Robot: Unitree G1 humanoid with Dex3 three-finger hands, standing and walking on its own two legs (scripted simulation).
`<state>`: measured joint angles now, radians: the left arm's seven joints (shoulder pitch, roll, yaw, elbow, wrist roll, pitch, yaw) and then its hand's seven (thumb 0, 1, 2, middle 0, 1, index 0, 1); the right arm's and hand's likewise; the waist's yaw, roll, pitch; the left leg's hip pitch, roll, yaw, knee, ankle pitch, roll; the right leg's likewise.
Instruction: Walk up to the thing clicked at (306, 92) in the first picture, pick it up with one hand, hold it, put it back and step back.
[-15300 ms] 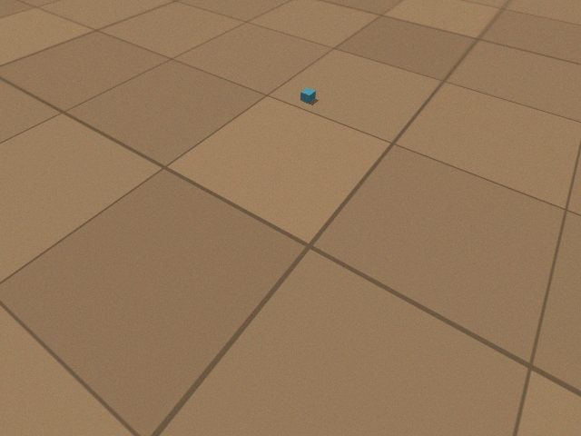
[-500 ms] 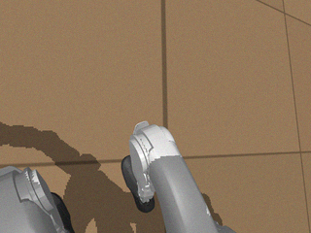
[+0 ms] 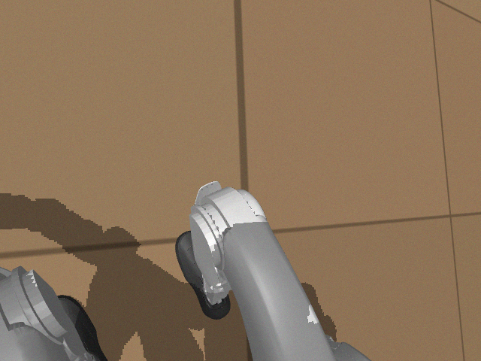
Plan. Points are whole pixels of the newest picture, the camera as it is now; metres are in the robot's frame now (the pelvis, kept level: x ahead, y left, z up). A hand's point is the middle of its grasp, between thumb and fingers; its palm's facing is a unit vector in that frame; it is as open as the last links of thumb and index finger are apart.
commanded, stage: rest palm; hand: left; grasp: from above
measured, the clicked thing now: out of the picture +0.46 +0.39 -0.31
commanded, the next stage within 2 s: none
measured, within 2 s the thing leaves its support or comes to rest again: neither
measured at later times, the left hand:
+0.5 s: hand out of the picture +0.45 +0.37 -0.25, palm faces -0.03 -0.44 -0.90, open 14.0 cm
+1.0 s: hand out of the picture +0.45 +0.37 -0.26, palm faces -0.03 -0.44 -0.90, open 14.1 cm
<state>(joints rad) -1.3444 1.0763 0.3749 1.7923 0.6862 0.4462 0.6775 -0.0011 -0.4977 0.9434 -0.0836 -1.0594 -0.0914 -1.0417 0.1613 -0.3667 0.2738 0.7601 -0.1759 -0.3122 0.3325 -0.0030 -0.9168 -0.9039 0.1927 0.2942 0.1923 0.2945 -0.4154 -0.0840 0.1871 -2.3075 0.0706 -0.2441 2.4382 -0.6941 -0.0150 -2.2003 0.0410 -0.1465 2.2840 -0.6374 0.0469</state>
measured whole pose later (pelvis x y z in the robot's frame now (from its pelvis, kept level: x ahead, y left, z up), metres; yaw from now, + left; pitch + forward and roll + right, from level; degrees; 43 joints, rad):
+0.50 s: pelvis +0.00 +0.01 +0.00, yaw -2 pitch +29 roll -16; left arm -1.35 1.13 0.37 1.78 0.63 0.41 0.75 0.00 -0.50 0.95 -0.09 -1.06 -0.09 -1.05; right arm 0.13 -0.38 0.35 0.70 -0.20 -0.32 0.38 0.00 -0.93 -0.91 0.19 0.29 0.19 0.29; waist -0.44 -0.14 0.25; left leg -2.31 0.06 -0.28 2.48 -0.72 0.00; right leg -2.17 0.05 -0.18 2.29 -0.66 0.07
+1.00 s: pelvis +0.00 +0.01 -0.01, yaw -3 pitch +28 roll -16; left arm -1.33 1.15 0.35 1.77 0.61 0.40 0.75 0.00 -0.52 0.97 -0.10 -1.03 -0.08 -1.03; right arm 0.14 -0.40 0.38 0.66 -0.18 -0.30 0.38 0.00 -0.93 -0.91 0.19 0.29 0.19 0.29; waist -0.45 -0.16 0.27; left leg -2.31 0.06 -0.30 2.49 -0.72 -0.01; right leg -2.17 0.05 -0.19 2.28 -0.65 0.07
